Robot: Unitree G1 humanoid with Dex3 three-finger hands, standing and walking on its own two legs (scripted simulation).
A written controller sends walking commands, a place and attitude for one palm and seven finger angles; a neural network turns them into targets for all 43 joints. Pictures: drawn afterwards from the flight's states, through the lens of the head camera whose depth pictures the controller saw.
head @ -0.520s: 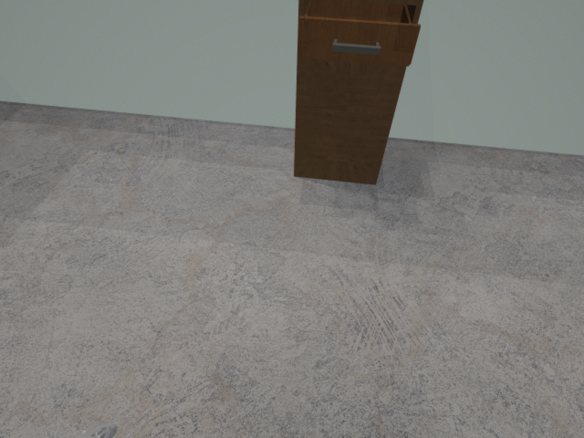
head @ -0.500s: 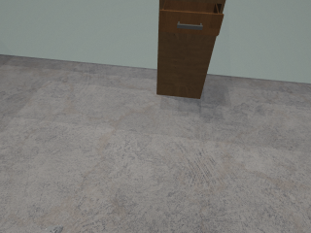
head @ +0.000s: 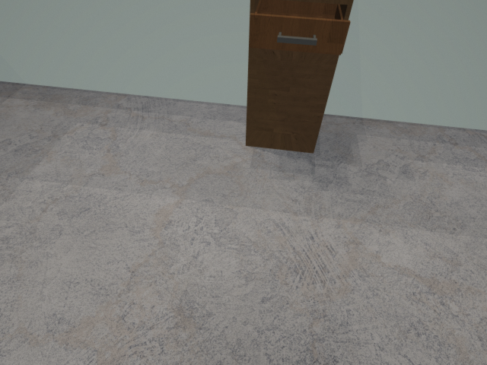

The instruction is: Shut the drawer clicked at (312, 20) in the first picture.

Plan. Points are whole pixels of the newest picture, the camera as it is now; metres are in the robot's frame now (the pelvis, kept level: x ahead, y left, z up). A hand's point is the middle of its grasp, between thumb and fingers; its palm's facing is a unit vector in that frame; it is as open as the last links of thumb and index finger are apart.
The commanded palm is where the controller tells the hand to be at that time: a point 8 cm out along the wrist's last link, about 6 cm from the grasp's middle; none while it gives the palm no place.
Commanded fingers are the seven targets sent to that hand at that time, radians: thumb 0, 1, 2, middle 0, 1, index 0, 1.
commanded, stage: stand and wait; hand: left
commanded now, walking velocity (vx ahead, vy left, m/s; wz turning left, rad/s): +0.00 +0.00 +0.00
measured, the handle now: (297, 38) +1.27 -0.13 +0.01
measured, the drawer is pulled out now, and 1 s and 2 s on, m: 0.19 0.19 0.19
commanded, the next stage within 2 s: look at it before walking up in 0.30 s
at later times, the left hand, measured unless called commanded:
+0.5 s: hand out of the picture +0.07 +0.24 -0.15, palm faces -0.03 -0.94 -0.33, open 7.3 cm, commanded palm none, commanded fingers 0.00 0.90 0.90 -0.20 -0.30 -0.20 -0.30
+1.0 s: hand out of the picture +0.06 +0.24 -0.15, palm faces -0.03 -0.94 -0.33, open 7.3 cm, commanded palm none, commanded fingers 0.00 0.90 0.90 -0.20 -0.30 -0.20 -0.30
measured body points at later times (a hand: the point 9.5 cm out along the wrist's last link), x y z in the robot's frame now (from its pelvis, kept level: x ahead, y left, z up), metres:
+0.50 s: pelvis -0.01 -0.01 +0.00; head -0.01 -0.01 +0.45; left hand +0.07 +0.29 -0.13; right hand +0.07 -0.30 -0.13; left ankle +0.00 +0.12 -0.74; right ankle +0.00 -0.12 -0.74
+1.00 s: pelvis +0.00 -0.01 +0.00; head +0.00 +0.00 +0.45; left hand +0.06 +0.29 -0.13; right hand +0.07 -0.30 -0.13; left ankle +0.00 +0.12 -0.74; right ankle +0.00 -0.12 -0.74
